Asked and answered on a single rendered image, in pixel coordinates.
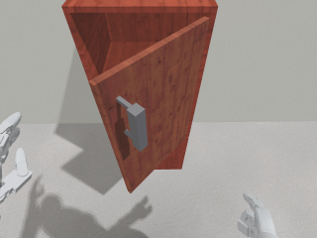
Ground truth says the handle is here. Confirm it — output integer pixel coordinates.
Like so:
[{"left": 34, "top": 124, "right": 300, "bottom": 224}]
[{"left": 116, "top": 96, "right": 148, "bottom": 151}]

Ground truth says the cupboard door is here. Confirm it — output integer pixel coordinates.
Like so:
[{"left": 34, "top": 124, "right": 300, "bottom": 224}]
[{"left": 88, "top": 16, "right": 210, "bottom": 193}]

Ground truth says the robot right hand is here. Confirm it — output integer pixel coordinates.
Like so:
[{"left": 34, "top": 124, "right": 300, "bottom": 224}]
[{"left": 237, "top": 192, "right": 277, "bottom": 238}]

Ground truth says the robot left hand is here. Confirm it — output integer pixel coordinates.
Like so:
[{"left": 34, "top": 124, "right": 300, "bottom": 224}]
[{"left": 0, "top": 112, "right": 33, "bottom": 204}]

